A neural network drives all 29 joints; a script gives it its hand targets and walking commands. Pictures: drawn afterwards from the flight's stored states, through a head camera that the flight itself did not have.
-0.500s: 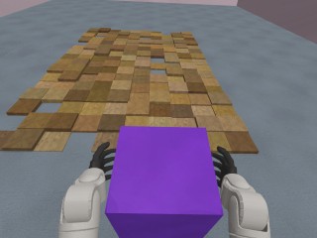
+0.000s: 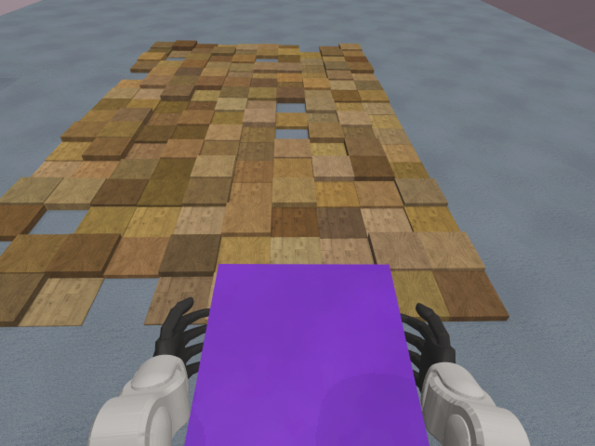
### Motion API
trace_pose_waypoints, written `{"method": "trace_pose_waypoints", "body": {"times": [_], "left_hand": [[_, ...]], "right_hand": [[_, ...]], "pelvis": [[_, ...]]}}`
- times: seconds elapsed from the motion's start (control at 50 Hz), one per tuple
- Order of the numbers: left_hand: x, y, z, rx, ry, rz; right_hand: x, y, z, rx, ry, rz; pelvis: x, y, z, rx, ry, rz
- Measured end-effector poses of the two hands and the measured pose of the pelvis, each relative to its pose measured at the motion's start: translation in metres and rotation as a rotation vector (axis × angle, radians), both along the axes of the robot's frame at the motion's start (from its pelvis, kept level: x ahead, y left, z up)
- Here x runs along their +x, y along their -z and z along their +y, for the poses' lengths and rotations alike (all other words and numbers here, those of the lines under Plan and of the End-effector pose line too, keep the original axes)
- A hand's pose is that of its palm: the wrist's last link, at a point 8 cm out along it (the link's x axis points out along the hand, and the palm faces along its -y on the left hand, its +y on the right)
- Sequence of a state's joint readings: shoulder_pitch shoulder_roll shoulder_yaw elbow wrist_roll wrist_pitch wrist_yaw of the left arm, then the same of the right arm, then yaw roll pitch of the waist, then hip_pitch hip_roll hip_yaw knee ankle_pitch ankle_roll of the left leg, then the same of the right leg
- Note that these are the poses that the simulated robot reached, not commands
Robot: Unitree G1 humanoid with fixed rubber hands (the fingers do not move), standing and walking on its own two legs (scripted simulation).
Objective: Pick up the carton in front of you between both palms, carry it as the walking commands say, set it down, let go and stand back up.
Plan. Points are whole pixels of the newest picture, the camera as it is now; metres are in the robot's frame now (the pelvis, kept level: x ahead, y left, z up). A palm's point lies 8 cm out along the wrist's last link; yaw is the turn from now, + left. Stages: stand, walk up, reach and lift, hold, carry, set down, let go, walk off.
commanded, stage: carry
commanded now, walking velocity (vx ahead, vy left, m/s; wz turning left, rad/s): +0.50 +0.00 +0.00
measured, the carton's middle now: (303, 385) +0.24 +0.00 +0.02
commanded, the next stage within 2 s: none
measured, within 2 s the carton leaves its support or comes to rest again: neither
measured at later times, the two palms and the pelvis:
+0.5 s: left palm (207, 185) +0.58 +0.17 +0.09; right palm (370, 191) +0.56 -0.13 +0.09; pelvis +0.33 +0.04 +0.00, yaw -3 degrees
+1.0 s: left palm (248, 100) +0.99 +0.14 +0.08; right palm (359, 103) +1.00 -0.16 +0.08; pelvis +0.65 -0.01 +0.00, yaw +0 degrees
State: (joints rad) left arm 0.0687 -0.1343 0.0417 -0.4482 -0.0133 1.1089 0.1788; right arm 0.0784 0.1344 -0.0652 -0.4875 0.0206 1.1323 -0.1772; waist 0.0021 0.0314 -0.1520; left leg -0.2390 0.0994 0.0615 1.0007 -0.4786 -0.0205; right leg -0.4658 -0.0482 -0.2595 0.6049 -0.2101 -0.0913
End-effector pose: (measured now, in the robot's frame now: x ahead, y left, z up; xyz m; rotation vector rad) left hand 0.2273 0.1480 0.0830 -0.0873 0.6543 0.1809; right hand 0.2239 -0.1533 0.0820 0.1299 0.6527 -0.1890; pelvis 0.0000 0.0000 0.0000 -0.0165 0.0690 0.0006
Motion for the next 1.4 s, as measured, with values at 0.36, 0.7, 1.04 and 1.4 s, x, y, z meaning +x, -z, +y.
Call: {"method": "trace_pose_waypoints", "body": {"times": [0.36,0.7,1.04,1.4], "left_hand": [[0.231,-0.026,0.01,-0.014,0.015,-0.06],[0.52,-0.032,0.023,-0.022,0.013,-0.043],[0.785,0.006,-0.005,-0.039,-0.102,0.023],[1.061,-0.04,-0.01,-0.037,0.018,-0.156]], "right_hand": [[0.229,-0.029,0.011,-0.033,-0.007,-0.062],[0.496,-0.04,0.019,-0.043,0.088,-0.048],[0.798,0.008,-0.01,0.034,0.034,0.03],[1.043,-0.047,-0.015,-0.026,0.115,-0.156]], "pelvis": [[0.232,-0.013,0.011,0.019,0.017,-0.005],[0.44,-0.026,0.037,0.001,0.048,0.009],[0.673,-0.011,-0.018,0.032,-0.001,0.027],[0.936,-0.014,0.003,0.058,0.047,0.01]]}}
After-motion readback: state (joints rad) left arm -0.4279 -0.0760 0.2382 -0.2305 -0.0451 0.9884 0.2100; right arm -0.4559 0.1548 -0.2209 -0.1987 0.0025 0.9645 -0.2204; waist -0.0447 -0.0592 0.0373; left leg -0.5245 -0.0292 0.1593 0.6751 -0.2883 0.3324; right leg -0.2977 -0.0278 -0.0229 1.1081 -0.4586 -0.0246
